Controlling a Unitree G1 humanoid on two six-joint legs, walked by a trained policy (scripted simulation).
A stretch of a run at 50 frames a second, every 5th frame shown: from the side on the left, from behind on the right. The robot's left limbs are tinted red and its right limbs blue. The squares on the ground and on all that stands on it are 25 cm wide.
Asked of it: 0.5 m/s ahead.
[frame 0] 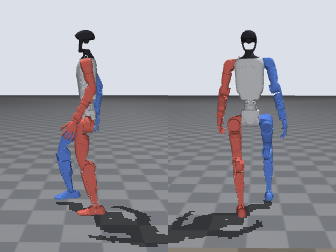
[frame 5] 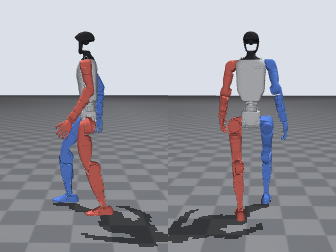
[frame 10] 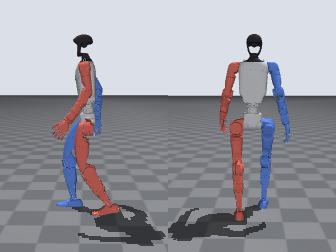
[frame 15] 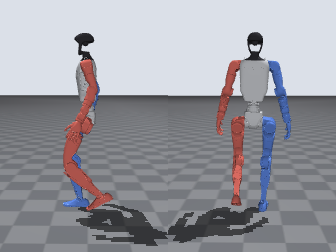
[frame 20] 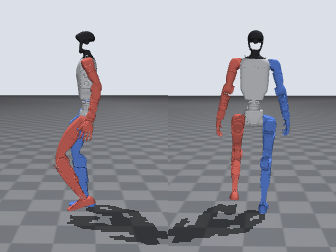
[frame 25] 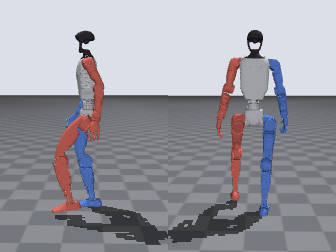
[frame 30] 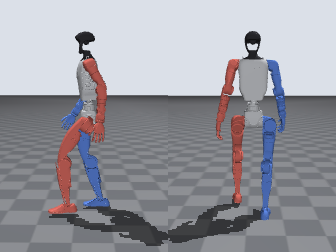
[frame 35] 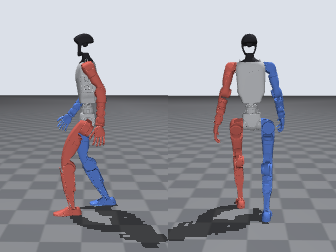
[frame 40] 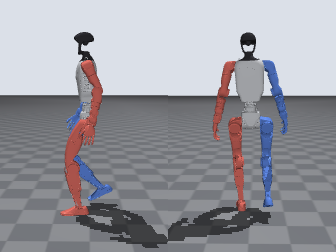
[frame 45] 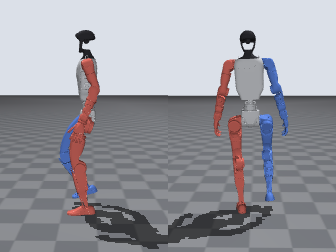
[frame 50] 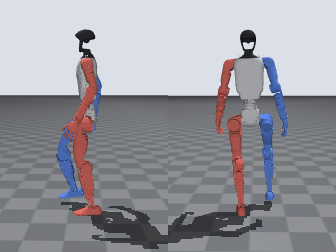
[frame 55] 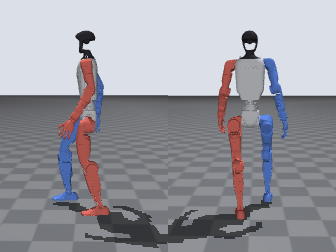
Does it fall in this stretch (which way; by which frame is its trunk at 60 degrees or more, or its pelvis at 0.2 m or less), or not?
no
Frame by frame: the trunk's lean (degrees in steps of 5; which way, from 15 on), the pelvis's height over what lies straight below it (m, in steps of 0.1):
0: 5, 0.8
5: 5, 0.8
10: 5, 0.8
15: 5, 0.8
20: 5, 0.8
25: 5, 0.8
30: 5, 0.8
35: 5, 0.8
40: 5, 0.8
45: 5, 0.8
50: 5, 0.8
55: 5, 0.8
